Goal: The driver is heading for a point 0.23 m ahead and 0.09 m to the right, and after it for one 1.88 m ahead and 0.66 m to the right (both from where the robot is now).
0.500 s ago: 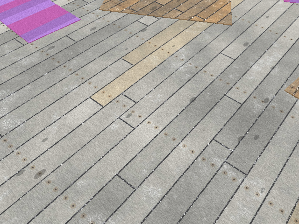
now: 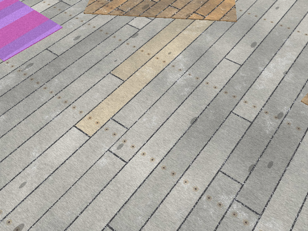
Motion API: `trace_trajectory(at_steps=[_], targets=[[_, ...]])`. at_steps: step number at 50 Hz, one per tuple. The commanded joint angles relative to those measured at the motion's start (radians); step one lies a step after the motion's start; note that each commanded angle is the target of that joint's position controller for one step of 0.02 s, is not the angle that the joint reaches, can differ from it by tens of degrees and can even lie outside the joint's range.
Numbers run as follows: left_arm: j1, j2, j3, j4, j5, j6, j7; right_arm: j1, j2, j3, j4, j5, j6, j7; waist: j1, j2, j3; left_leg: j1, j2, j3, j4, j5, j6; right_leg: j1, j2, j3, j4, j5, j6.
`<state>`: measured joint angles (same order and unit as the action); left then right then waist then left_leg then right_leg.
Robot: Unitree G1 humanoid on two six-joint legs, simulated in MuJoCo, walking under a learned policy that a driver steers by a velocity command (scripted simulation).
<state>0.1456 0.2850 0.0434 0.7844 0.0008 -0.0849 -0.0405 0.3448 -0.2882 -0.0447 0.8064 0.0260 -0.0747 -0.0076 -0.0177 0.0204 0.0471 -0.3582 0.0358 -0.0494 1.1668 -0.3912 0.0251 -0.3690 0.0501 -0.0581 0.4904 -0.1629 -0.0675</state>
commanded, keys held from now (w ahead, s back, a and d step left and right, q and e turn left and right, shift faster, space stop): w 0.26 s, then w+e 0.74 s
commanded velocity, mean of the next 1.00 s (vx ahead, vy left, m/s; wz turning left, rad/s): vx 0.50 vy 0.00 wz -0.31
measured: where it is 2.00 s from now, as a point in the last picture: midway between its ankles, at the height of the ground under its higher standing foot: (209, 121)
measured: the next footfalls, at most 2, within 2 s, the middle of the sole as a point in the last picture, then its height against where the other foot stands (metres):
left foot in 0.40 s outside the picture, level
right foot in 0.92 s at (193, 186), level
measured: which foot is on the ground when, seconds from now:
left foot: up 0.00-0.38, down 0.40-0.94, up 0.96-1.00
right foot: down 0.00-0.42, up 0.44-0.90, down 0.92-1.00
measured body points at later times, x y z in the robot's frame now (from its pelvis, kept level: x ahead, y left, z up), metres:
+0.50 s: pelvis +0.29 +0.05 +0.00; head +0.33 +0.06 +0.45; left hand +0.32 +0.34 -0.14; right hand +0.46 -0.21 -0.09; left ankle +0.37 +0.15 -0.73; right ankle +0.14 -0.08 -0.65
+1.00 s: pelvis +0.55 -0.04 -0.01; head +0.59 -0.06 +0.43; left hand +0.81 +0.16 -0.10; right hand +0.52 -0.34 -0.14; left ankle +0.44 +0.16 -0.64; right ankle +0.61 -0.13 -0.73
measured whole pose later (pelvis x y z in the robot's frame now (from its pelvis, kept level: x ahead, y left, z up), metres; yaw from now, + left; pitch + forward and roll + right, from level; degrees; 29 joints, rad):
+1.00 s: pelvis +0.55 -0.04 -0.01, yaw -22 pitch +1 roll +1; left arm 0.14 0.30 0.08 0.68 -0.02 -0.03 -0.04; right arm 0.25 -0.30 -0.07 0.83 0.03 -0.08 0.00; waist -0.02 0.00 0.08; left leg -0.22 0.07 0.05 1.12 -0.49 -0.02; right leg -0.47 0.04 -0.05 0.64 -0.19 -0.09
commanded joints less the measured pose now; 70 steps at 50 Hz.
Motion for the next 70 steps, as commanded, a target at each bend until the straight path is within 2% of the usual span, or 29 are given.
trace_trajectory(at_steps=[1,6,7,10,14,17,19,20,21,22,23,26,30,36,41,43,45,46,47,48,49,50,51,52,55,61,66,68,70], targets=[[0.046,0.11,0.03,-0.036,0.016,-0.017,0.004,0.015,-0.101,-0.031,-0.073,-0.008,-0.012,-0.003,0.007,-0.083,-0.094,-0.223,0.109,-0.049,-0.003,0.097,-0.001,0.232,-0.285,0.372,-0.304,0.045,-0.189],[0.086,0.118,0.034,0.001,-0.003,-0.027,0.017,-0.104,-0.085,-0.029,-0.103,-0.03,0.011,-0.011,0.019,-0.043,-0.018,-0.323,0.122,-0.016,-0.192,0.289,-0.039,0.203,-0.228,0.217,-0.384,0.139,-0.172],[0.094,0.151,0.039,0.006,-0.001,-0.025,0.02,-0.124,-0.058,-0.019,-0.117,-0.024,0.005,-0.006,0.017,-0.084,-0.012,-0.317,0.127,-0.017,-0.278,0.35,-0.044,0.192,-0.247,0.199,-0.384,0.18,-0.177],[0.152,0.158,0.04,0.024,-0.011,-0.016,0.028,-0.252,-0.04,-0.007,-0.14,-0.021,-0.014,0.011,0.072,-0.048,0.012,-0.249,0.084,0.037,-0.494,0.495,-0.041,0.199,-0.199,0.117,-0.384,0.194,-0.138],[0.245,0.175,0.043,0.063,-0.023,0.007,0.031,-0.374,-0.045,-0.003,-0.187,-0.01,-0.026,0.036,0.117,-0.051,0.036,-0.279,0.052,0.036,-0.619,0.489,-0.025,0.337,-0.259,0.15,-0.334,0.207,-0.139],[0.25,0.191,0.051,0.075,-0.027,0.028,0.041,-0.36,-0.079,-0.015,-0.201,-0.011,-0.034,0.047,0.074,-0.078,0.018,-0.231,0.028,0.018,-0.677,0.374,0.003,0.422,-0.303,0.204,-0.247,0.292,-0.114],[0.212,0.197,0.051,0.066,-0.025,0.036,0.044,-0.2,-0.133,-0.043,-0.161,-0.014,-0.039,0.04,-0.027,-0.088,-0.082,0.017,-0.019,0.061,-0.723,0.339,0.041,0.401,-0.256,0.179,-0.063,0.519,-0.082],[0.208,0.155,0.034,0.051,-0.011,0.033,0.045,-0.037,-0.185,-0.065,-0.124,-0.025,-0.038,0.029,-0.1,-0.071,-0.22,0.304,0.043,0.018,-0.67,0.371,0.083,0.272,-0.201,0.147,0.152,0.452,-0.048],[0.29,0.048,0.003,0.015,-0.001,0.018,0.041,0.092,-0.285,-0.089,-0.111,-0.05,-0.032,0.018,-0.099,0.118,-0.399,0.72,0.309,-0.337,-0.654,0.307,0.2,-0.094,-0.065,0.08,0.532,0.081,0.022],[0.331,0.044,-0.004,0.025,-0.024,0.002,0.037,0.119,-0.239,-0.079,-0.098,-0.04,-0.025,0.022,-0.094,0.267,-0.505,0.808,0.415,-0.659,-0.801,0.143,0.279,-0.285,0.002,0.164,0.735,-0.424,0.043],[0.252,0.152,0.027,0.017,-0.051,-0.002,0.036,0.063,-0.159,-0.055,-0.105,-0.032,-0.021,0.02,-0.106,0.156,-0.34,0.694,0.372,-0.54,-0.835,0.06,0.225,-0.374,-0.061,0.203,0.813,-0.384,0.039],[0.151,0.132,0.04,-0.011,-0.032,0.016,0.043,-0.101,-0.075,-0.029,-0.102,-0.035,-0.029,0.019,-0.024,0.079,-0.088,0.321,0.264,-0.214,-0.943,0.198,0.159,-0.31,-0.169,0.163,0.702,-0.175,0.046],[0.17,0.063,0.037,-0.024,-0.033,0.065,0.045,-0.163,-0.095,-0.044,-0.074,-0.043,-0.054,0.02,0.036,0.08,-0.025,0.179,0.248,-0.025,-1.04,0.342,0.171,-0.257,-0.196,0.16,0.64,-0.07,0.07],[-0.004,0.033,0.023,-0.088,-0.022,0.051,0.011,-0.118,-0.14,-0.062,-0.034,-0.036,-0.04,-0.001,-0.021,0.016,0.018,0.248,0.211,0.177,-1.054,0.435,0.147,-0.268,-0.179,0.091,0.293,0.205,0.066],[-0.123,0.048,0.025,-0.158,-0.021,0.054,-0.014,-0.06,-0.18,-0.08,0.001,-0.008,-0.006,-0.004,-0.05,0.018,0.057,0.413,0.264,0.229,-0.993,0.507,0.119,-0.305,-0.153,0.034,0.16,0.127,0.02],[-0.104,0.072,0.038,-0.174,-0.02,0.058,-0.018,-0.071,-0.206,-0.088,0.001,0.002,0.009,-0.007,-0.016,0.041,0.023,0.462,0.27,0.254,-0.887,0.791,0.101,-0.238,-0.103,-0.015,0.148,0.025,-0.017],[0.075,0.134,0.076,-0.141,-0.025,0.065,-0.013,-0.097,-0.221,-0.091,-0.007,0.012,0.026,-0.01,0.096,0.055,-0.091,0.443,0.236,0.292,-0.612,1.055,0.067,0.007,-0.013,-0.071,0.118,-0.026,-0.071],[0.25,0.198,0.112,-0.093,-0.028,0.071,0.003,-0.095,-0.198,-0.08,-0.012,0.007,0.027,-0.013,0.182,0.022,-0.182,0.299,0.194,0.312,-0.366,0.948,0.024,0.285,0.015,-0.039,0.068,0.027,-0.111],[0.305,0.322,0.141,-0.079,-0.034,0.076,0.022,-0.019,-0.08,-0.042,-0.059,-0.041,0.013,-0.009,0.123,-0.229,-0.261,-0.126,0.072,0.297,0.011,0.224,-0.043,0.644,-0.232,0.402,0.048,-0.009,-0.25],[0.286,0.32,0.126,-0.123,-0.028,0.055,0.012,-0.028,-0.055,-0.019,-0.086,-0.031,-0.027,0.002,0.098,-0.239,-0.425,-0.352,-0.082,0.044,0.217,-0.24,-0.06,0.795,-0.384,0.902,-0.15,-0.225,-0.391],[0.271,0.23,0.099,-0.12,-0.022,0.038,0.003,-0.164,-0.147,-0.042,-0.111,0.015,-0.053,0.014,0.15,-0.116,-0.332,-0.464,-0.025,-0.039,0.243,-0.163,-0.034,0.747,-0.372,0.81,-0.219,-0.226,-0.319],[0.23,0.2,0.089,-0.115,-0.022,0.027,0.003,-0.2,-0.144,-0.039,-0.125,0.023,-0.068,0.015,0.124,-0.093,-0.214,-0.48,0.017,-0.03,0.175,-0.07,-0.011,0.618,-0.34,0.677,-0.217,-0.161,-0.279],[0.16,0.161,0.076,-0.124,-0.024,0.025,0.005,-0.201,-0.135,-0.04,-0.108,-0.006,-0.071,0.005,0.078,-0.012,-0.138,-0.421,0.058,-0.027,0.087,0.002,-0.009,0.469,-0.292,0.557,-0.217,-0.054,-0.237],[0.119,0.143,0.068,-0.138,-0.015,0.021,0.009,-0.182,-0.144,-0.047,-0.104,-0.026,-0.067,0.0,0.039,-0.05,-0.107,-0.338,0.081,-0.032,0.02,0.042,-0.018,0.353,-0.264,0.478,-0.212,0.132,-0.23],[0.083,0.144,0.068,-0.157,-0.008,0.019,0.026,-0.146,-0.118,-0.047,-0.097,-0.037,-0.034,0.003,-0.003,-0.046,-0.102,-0.243,0.087,-0.02,-0.085,0.109,-0.056,0.209,-0.22,0.397,-0.27,0.203,-0.234],[0.17,0.173,0.077,-0.128,-0.023,0.028,0.055,-0.352,-0.06,-0.02,-0.156,-0.033,-0.03,0.014,0.071,-0.088,-0.043,-0.196,0.01,0.002,-0.519,0.438,-0.101,0.13,-0.14,0.298,-0.258,0.135,-0.162],[0.239,0.149,0.071,-0.095,-0.028,0.039,0.061,-0.412,-0.098,-0.029,-0.178,-0.021,-0.05,0.038,0.098,-0.112,-0.035,-0.155,-0.021,-0.015,-0.668,0.449,-0.067,0.236,-0.187,0.384,-0.179,0.067,-0.134],[0.227,0.154,0.074,-0.087,-0.021,0.042,0.063,-0.361,-0.116,-0.038,-0.17,-0.019,-0.059,0.042,0.067,-0.153,-0.037,-0.109,-0.01,-0.017,-0.674,0.382,-0.034,0.273,-0.225,0.428,-0.127,0.106,-0.121],[0.212,0.121,0.061,-0.091,-0.015,0.046,0.058,-0.217,-0.149,-0.06,-0.133,-0.031,-0.066,0.036,-0.01,-0.142,-0.107,0.102,-0.02,0.016,-0.728,0.356,0.022,0.27,-0.163,0.39,0.037,0.277,-0.084]])
Over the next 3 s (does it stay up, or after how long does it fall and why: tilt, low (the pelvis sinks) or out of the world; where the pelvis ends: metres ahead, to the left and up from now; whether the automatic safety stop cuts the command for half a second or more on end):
stays up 1.47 -0.65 -0.01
